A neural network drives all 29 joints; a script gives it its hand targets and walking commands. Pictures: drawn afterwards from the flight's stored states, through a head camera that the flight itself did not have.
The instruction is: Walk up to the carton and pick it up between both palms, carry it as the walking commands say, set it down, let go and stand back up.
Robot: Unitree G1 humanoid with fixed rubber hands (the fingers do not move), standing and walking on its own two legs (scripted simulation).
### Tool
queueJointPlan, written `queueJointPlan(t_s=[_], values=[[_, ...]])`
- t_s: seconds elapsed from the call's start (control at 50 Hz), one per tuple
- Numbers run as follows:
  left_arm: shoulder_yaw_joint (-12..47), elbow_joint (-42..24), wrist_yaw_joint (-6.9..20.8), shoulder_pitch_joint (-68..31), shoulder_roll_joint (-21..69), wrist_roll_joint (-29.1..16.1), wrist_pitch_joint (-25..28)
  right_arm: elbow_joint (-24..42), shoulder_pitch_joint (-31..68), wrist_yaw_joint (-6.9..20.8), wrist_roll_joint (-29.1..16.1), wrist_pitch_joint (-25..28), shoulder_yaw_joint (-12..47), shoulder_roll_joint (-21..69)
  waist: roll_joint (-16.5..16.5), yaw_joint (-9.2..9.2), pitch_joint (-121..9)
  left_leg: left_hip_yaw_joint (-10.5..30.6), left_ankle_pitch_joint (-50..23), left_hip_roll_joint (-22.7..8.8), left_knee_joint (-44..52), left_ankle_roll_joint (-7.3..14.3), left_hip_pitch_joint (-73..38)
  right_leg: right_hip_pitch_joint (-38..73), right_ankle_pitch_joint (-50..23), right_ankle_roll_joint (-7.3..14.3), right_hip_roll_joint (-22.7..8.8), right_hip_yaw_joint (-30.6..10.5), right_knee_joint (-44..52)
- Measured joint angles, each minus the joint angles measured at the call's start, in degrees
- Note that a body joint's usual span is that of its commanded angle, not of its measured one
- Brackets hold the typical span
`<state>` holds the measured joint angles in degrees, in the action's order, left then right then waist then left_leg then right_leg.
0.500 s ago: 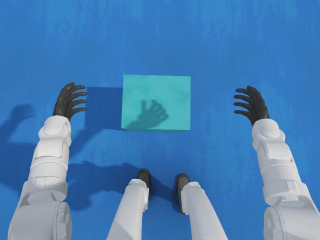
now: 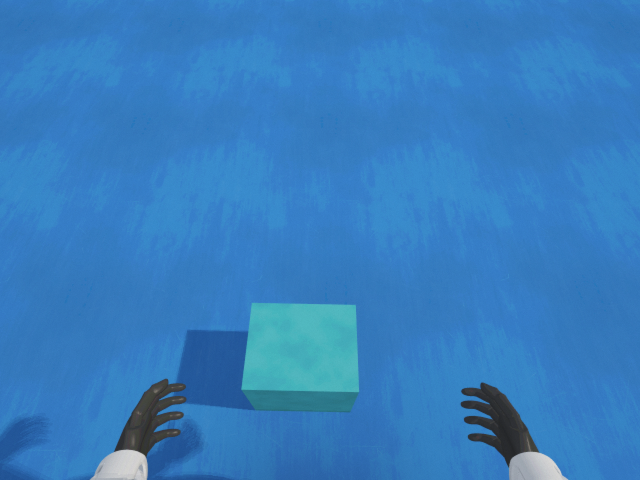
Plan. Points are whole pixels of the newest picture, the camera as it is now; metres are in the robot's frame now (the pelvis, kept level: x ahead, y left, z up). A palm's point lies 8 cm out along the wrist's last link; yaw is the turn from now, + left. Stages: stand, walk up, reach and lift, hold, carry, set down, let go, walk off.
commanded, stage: let go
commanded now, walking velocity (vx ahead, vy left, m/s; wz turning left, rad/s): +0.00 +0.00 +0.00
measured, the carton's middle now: (303, 360) +0.44 +0.04 -0.63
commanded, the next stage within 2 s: stand in 0.52 s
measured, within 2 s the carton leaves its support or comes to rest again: neither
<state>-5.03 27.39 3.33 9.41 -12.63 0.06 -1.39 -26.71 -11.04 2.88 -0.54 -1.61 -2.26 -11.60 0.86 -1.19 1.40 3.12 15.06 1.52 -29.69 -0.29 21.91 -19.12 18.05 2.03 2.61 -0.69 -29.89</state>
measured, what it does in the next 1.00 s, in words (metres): stands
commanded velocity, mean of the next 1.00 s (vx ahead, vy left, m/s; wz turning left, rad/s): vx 0.00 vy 0.00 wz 0.00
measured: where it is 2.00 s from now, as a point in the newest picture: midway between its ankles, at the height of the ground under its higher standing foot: outside the picture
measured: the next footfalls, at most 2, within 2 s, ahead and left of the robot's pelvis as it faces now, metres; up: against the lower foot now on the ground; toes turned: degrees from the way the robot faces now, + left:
none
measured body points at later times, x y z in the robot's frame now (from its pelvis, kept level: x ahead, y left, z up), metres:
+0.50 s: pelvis +0.01 +0.02 +0.00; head +0.03 +0.02 +0.45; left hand +0.17 +0.26 -0.07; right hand +0.17 -0.22 -0.08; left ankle -0.01 +0.12 -0.73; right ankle -0.04 -0.09 -0.73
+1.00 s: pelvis +0.03 +0.02 +0.01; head +0.03 +0.02 +0.46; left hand +0.17 +0.30 -0.10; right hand +0.14 -0.28 -0.10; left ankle -0.01 +0.12 -0.73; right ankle -0.04 -0.09 -0.73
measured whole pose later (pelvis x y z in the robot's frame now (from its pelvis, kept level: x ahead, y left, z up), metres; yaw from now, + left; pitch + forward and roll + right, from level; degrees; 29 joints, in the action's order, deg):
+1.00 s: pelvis +0.03 +0.02 +0.01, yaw -3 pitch +0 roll +1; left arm -2.2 43.0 -1.5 12.2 -18.8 1.5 -1.0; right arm -48.9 -8.9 -1.2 1.7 0.1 -2.8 -18.5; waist 1.2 -0.3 -0.3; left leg -0.2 16.1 2.5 -24.2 1.5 8.1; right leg -6.6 18.6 0.6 1.4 -4.3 -25.3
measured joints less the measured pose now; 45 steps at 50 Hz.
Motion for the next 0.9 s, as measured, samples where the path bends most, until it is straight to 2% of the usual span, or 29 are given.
queueJointPlan(t_s=[0.12,0.26,0.42,0.54,0.62,0.68,0.9], values=[[0.83,-3.24,0.36,4.83,0.24,0.26,-2.15,2.06,-3.86,0.81,-0.33,-2.19,0.20,-1.09,0.03,0.61,3.28,-0.58,-0.25,-0.05,2.90,0.22,-9.20,9.06,-0.53,-0.04,-0.07,-0.71,3.00],[1.89,-4.10,1.00,3.94,0.95,0.57,-5.74,1.61,-1.32,1.49,0.54,-5.52,0.37,-0.59,-0.31,1.43,5.99,-0.97,0.21,0.32,3.42,0.71,-14.97,14.88,-0.23,-0.42,-0.47,-1.12,3.76],[1.53,-4.27,0.51,3.71,0.88,0.90,-7.54,1.96,-0.30,1.26,1.21,-7.17,0.10,-0.08,-0.66,1.40,7.05,-1.63,1.05,0.91,3.23,1.50,-17.20,17.03,0.45,-1.13,-1.08,-1.77,3.63],[2.76,-5.09,-1.43,6.12,0.64,0.45,-8.12,1.66,-2.55,0.14,0.07,-7.27,-0.13,-0.75,-1.03,1.97,4.21,-2.51,1.96,1.30,2.12,1.93,-15.39,14.77,1.48,-1.56,-1.45,-2.60,1.96],[3.24,1.42,-3.52,5.57,-1.62,1.60,-4.96,-6.50,-0.87,-2.22,2.52,-3.84,0.14,-1.94,-0.40,1.64,0.85,-2.80,2.30,1.40,1.63,1.98,-13.11,12.21,1.97,-1.85,-1.54,-2.88,1.02],[2.59,5.52,-4.13,5.38,-3.59,2.06,-2.98,-10.97,-0.17,-2.98,2.99,-1.75,-0.54,-3.60,-0.10,1.40,-0.34,-2.95,2.29,1.26,1.92,2.00,-12.35,11.43,1.81,-1.76,-1.42,-3.05,1.40],[2.22,13.37,-4.67,3.75,-6.59,1.39,0.03,-19.93,1.55,-3.83,2.32,1.44,-1.19,-7.13,0.52,1.00,-1.43,-3.30,1.49,1.04,4.42,1.90,-12.83,11.63,0.96,-1.60,-1.29,-3.50,3.66]])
